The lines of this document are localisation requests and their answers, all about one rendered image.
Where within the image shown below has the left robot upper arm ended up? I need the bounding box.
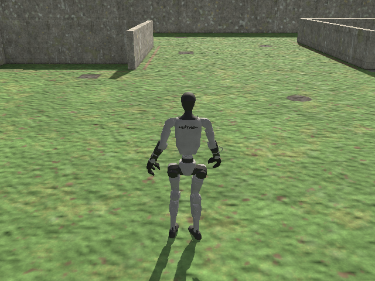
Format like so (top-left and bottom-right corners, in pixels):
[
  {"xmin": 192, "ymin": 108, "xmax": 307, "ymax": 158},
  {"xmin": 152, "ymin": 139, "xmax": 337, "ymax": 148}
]
[{"xmin": 158, "ymin": 118, "xmax": 176, "ymax": 150}]

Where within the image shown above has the robot left hand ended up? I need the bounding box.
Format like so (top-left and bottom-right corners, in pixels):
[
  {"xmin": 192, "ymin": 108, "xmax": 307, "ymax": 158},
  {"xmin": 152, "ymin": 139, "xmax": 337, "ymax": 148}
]
[{"xmin": 146, "ymin": 161, "xmax": 160, "ymax": 176}]

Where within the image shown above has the right robot thigh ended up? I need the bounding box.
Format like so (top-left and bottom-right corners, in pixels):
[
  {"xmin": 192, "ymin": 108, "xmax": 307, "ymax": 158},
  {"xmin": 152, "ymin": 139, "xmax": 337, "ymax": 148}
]
[{"xmin": 190, "ymin": 164, "xmax": 207, "ymax": 204}]

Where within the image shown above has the right robot forearm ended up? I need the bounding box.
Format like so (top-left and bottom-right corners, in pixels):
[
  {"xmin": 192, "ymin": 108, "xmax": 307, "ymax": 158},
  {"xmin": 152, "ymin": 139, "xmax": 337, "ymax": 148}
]
[{"xmin": 211, "ymin": 140, "xmax": 220, "ymax": 159}]

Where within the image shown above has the robot left foot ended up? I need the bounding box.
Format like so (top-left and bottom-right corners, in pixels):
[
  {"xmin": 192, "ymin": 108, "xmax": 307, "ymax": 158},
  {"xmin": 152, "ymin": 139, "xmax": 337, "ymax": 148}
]
[{"xmin": 169, "ymin": 223, "xmax": 179, "ymax": 238}]

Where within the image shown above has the robot right hand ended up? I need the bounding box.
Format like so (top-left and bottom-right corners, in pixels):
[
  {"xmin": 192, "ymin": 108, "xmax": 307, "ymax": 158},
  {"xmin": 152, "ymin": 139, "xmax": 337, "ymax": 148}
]
[{"xmin": 208, "ymin": 157, "xmax": 221, "ymax": 168}]

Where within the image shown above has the left robot forearm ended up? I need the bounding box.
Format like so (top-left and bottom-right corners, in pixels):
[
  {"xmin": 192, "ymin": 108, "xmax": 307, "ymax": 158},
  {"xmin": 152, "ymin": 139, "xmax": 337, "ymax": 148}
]
[{"xmin": 149, "ymin": 141, "xmax": 163, "ymax": 163}]

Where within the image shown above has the right robot upper arm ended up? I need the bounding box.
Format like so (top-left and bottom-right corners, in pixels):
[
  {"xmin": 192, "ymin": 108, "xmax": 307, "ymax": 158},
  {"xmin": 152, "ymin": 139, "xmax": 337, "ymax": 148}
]
[{"xmin": 200, "ymin": 118, "xmax": 217, "ymax": 149}]

